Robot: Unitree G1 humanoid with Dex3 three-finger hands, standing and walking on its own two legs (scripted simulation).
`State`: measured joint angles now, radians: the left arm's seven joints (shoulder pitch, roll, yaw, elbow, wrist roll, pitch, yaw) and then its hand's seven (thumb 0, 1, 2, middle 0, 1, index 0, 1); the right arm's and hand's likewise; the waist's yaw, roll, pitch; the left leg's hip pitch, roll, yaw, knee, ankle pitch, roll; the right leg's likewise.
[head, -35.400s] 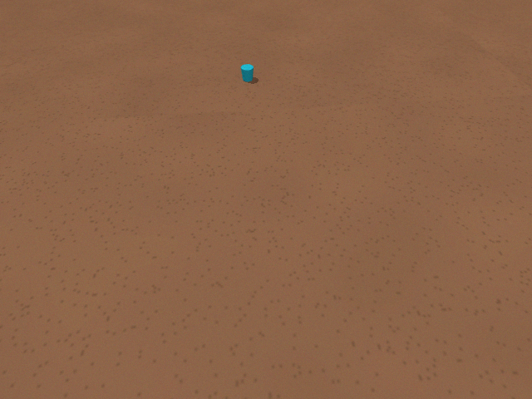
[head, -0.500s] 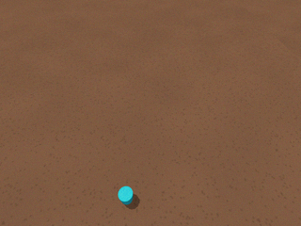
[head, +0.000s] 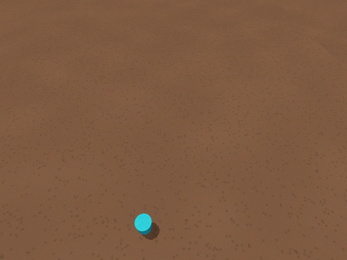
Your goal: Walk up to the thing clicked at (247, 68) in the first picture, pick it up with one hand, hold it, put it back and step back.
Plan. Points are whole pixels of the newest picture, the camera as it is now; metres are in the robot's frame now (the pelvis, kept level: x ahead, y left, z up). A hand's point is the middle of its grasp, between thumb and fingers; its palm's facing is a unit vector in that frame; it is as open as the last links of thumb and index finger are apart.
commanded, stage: stand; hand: left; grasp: from above
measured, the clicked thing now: (144, 225) +0.44 +0.19 -0.73
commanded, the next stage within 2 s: step back in 0.96 s
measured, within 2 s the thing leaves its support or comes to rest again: neither
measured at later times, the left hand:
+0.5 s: hand out of the picture +0.07 +0.25 -0.16, palm faces +0.00 -0.94 -0.33, open 7.4 cm
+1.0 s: hand out of the picture +0.08 +0.25 -0.16, palm faces +0.01 -0.94 -0.33, open 7.4 cm
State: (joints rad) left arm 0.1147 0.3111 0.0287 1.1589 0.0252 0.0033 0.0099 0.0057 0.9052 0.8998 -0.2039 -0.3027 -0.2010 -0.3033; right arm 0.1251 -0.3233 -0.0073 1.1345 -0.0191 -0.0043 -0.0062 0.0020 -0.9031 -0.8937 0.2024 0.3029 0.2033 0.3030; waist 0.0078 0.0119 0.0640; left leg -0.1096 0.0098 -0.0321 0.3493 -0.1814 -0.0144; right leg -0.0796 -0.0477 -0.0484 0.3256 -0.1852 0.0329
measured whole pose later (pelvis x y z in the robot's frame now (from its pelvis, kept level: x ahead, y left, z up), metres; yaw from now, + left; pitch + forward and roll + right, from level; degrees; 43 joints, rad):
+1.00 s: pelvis +0.00 +0.00 +0.00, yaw +0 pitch -2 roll +0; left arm 0.12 0.33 0.02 1.12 0.01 0.00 0.00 0.01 0.91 0.90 -0.20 -0.30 -0.20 -0.30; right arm 0.11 -0.35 -0.01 1.12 -0.01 0.00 0.01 0.00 -0.90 -0.89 0.20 0.30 0.20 0.30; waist 0.00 0.01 0.06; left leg -0.14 0.01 -0.03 0.37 -0.19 -0.02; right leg -0.11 -0.05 -0.05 0.35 -0.20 0.03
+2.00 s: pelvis -0.23 +0.02 -0.02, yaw -2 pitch -2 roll -1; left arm 0.19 0.39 0.08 0.87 0.01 0.05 0.02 0.01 0.91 0.90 -0.20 -0.30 -0.20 -0.30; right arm 0.08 -0.36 -0.04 0.84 -0.03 0.04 0.00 0.00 -0.90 -0.89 0.21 0.30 0.21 0.30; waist 0.02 -0.01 0.19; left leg -0.35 0.02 0.06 0.63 -0.24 0.04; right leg -0.32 0.03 0.08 0.91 -0.50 0.03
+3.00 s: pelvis -0.57 +0.02 -0.02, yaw -1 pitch -2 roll +2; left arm 0.19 0.37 0.06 0.83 0.05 0.05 0.01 0.01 0.90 0.90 -0.21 -0.30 -0.21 -0.30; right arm 0.18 -0.41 -0.04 0.86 -0.01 0.05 -0.02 0.00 -0.90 -0.89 0.20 0.30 0.20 0.30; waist 0.02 0.01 0.15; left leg -0.37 -0.07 -0.07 0.92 -0.51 -0.01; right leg -0.34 -0.04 0.01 0.65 -0.28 -0.01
